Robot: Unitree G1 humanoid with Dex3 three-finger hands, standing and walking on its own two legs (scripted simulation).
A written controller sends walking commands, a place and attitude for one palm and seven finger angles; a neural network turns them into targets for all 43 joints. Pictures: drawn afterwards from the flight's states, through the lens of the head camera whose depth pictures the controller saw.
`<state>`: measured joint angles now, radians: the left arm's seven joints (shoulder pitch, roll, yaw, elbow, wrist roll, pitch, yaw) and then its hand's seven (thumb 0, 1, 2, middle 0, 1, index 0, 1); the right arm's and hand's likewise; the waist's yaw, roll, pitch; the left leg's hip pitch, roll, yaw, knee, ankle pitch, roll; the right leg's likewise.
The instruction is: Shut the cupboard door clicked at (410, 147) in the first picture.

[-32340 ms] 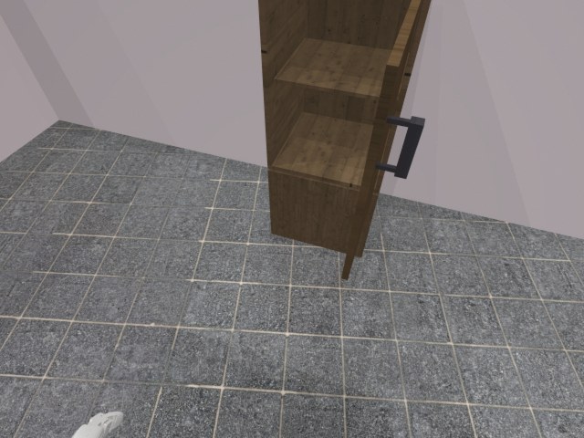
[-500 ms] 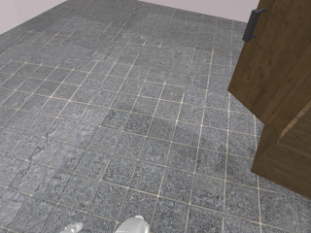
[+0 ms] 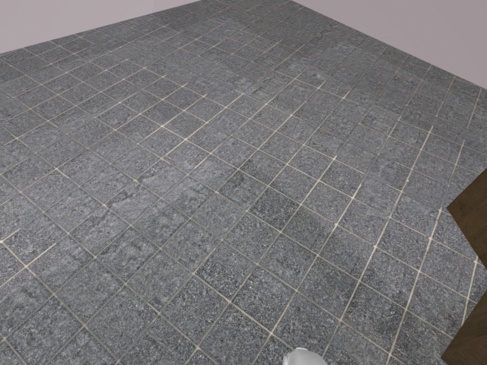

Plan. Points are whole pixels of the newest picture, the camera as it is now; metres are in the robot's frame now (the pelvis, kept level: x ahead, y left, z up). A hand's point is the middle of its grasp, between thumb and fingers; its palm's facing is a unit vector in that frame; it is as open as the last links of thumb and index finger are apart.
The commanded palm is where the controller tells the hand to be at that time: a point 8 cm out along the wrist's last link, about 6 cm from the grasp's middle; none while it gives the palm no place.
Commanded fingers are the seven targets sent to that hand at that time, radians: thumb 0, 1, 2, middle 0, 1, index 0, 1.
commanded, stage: walk to a spot facing it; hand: left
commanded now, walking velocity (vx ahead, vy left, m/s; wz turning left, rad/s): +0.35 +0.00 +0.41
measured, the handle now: out of the picture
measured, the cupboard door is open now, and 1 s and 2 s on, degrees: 57 57 57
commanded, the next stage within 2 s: turn to face it in 0.68 s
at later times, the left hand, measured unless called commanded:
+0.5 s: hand out of the picture +0.12 +0.12 -0.16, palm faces +0.34 -0.92 -0.19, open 7.3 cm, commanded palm none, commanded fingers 0.00 0.90 0.90 -0.20 -0.30 -0.20 -0.30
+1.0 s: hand (127, 274) +0.30 +0.27 -0.15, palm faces +0.48 -0.85 -0.23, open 7.4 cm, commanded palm none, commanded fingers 0.00 0.90 0.90 -0.20 -0.30 -0.20 -0.30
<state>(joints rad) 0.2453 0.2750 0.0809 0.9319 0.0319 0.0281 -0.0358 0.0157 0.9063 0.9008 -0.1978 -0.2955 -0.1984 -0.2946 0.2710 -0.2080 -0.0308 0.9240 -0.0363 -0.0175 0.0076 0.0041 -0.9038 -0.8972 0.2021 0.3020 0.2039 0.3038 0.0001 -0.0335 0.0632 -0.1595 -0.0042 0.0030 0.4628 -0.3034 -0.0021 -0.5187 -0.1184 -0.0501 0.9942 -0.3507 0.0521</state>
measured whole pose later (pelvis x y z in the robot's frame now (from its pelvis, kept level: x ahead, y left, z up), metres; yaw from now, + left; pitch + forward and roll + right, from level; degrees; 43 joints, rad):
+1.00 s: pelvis +0.31 +0.05 +0.00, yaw +27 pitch -1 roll +0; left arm 0.18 0.21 0.06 0.91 0.03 0.01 0.00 0.01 0.91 0.90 -0.20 -0.29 -0.20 -0.29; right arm 0.23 -0.18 -0.02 0.98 -0.03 -0.01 -0.01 0.01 -0.92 -0.90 0.20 0.30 0.20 0.30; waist 0.01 -0.01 0.05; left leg -0.22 -0.03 0.10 0.43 -0.20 0.07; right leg -0.52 -0.10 -0.01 0.88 -0.26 0.04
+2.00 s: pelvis +0.38 +0.08 -0.01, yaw -8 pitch +0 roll -1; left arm 0.14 0.25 0.06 0.86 0.03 0.03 -0.03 0.01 0.91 0.90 -0.20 -0.30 -0.20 -0.29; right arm 0.24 -0.27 -0.06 0.93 -0.02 0.05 -0.01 0.01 -0.90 -0.90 0.20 0.30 0.20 0.30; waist -0.02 0.05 0.09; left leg -0.32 0.15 0.17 0.84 -0.49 -0.05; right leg -0.30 -0.01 -0.07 0.63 -0.31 -0.03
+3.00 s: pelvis +0.38 +0.07 +0.00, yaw -42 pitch +2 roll +1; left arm 0.20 0.21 0.04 0.89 0.02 0.03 -0.01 0.01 0.90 0.90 -0.20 -0.30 -0.20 -0.30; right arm 0.16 -0.26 -0.06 0.90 -0.02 0.06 -0.01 0.01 -0.91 -0.90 0.20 0.30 0.20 0.30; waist 0.00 0.00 0.08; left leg -0.51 0.07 0.02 1.01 -0.37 -0.10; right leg -0.27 0.03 0.05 0.48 -0.24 -0.03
